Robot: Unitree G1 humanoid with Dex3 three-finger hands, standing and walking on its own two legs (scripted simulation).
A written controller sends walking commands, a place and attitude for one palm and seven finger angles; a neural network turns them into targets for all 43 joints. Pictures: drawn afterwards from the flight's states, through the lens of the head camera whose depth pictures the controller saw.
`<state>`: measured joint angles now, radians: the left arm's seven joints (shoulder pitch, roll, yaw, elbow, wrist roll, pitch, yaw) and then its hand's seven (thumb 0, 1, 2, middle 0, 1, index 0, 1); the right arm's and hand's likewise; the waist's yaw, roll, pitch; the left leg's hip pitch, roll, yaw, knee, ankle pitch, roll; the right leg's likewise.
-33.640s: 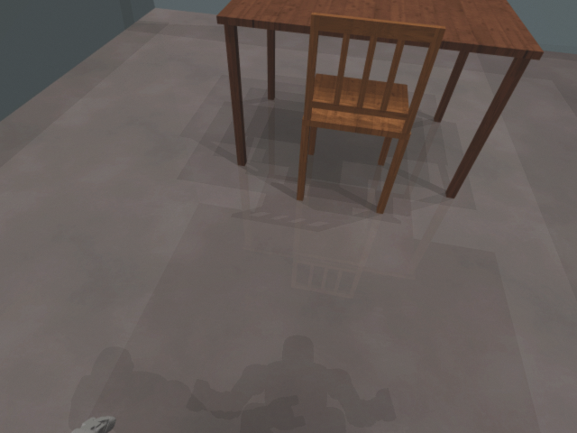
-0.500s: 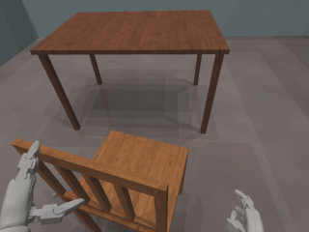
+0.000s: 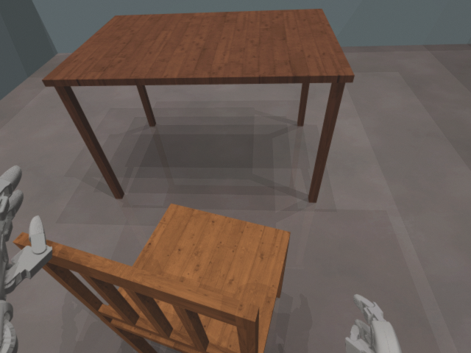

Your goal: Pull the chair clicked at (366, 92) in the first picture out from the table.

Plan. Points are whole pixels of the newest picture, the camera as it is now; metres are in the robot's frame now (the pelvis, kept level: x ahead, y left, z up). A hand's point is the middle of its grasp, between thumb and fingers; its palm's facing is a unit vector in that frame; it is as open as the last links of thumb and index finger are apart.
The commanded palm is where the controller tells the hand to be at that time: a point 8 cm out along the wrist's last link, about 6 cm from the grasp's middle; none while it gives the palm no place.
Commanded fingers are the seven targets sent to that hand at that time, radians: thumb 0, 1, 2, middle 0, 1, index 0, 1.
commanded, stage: draw the hand back to the body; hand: left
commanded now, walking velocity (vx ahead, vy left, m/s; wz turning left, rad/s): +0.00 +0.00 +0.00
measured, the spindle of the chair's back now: (152, 311) +0.21 +0.20 -0.10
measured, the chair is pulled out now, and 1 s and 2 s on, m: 0.66 0.66 0.66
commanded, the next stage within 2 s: step back with the hand held close in 0.22 s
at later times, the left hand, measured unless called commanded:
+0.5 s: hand (48, 252) +0.19 +0.26 +0.16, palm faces +0.44 -0.77 -0.46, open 7.4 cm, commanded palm +0.13 +0.30 +0.18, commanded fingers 0.00 0.90 0.90 -0.20 -0.30 -0.20 -0.30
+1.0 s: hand (13, 325) +0.11 +0.26 +0.15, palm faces +0.44 -0.77 -0.46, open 7.4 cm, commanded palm +0.05 +0.30 +0.18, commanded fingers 0.00 0.90 0.90 -0.20 -0.30 -0.20 -0.30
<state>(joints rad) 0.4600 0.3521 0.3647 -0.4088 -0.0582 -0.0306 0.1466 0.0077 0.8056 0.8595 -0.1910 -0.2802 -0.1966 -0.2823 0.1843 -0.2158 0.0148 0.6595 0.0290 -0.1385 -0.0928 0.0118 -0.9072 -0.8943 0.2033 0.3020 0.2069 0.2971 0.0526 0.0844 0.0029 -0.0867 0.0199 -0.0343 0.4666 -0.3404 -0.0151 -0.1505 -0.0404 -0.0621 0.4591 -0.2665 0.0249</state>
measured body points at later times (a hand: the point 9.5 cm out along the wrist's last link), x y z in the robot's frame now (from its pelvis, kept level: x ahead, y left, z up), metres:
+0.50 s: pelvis -0.02 +0.00 +0.00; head -0.01 -0.02 +0.45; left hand +0.16 +0.30 +0.19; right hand +0.18 -0.22 -0.09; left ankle -0.05 +0.13 -0.74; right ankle -0.01 -0.13 -0.74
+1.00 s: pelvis -0.09 +0.00 -0.01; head -0.07 +0.00 +0.44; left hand +0.08 +0.30 +0.17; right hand +0.09 -0.24 -0.09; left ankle -0.05 +0.13 -0.74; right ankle -0.01 -0.13 -0.74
